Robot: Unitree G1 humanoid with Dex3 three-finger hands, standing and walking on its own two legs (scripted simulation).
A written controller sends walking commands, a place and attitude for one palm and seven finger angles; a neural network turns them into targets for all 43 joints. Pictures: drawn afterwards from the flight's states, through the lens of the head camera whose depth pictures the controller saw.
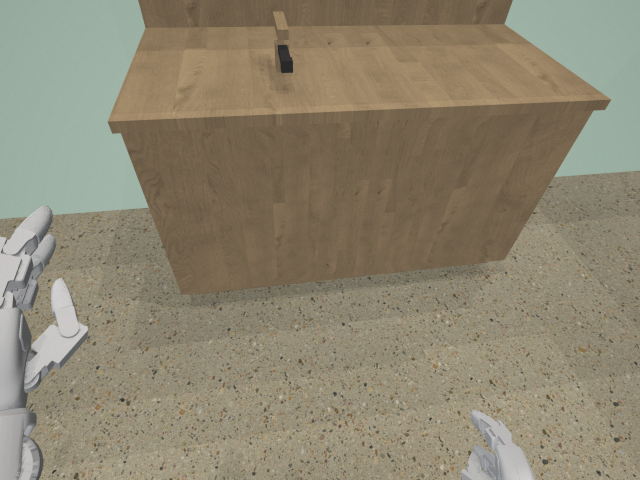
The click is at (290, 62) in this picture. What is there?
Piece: tap's lever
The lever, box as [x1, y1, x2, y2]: [280, 57, 292, 72]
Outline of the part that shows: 280,57 281,71 292,72 291,57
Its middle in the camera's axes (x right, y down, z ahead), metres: -0.09 -0.43 +0.95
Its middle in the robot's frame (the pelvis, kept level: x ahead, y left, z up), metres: +1.00 +0.15 +0.08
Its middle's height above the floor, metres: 0.85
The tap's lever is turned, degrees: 0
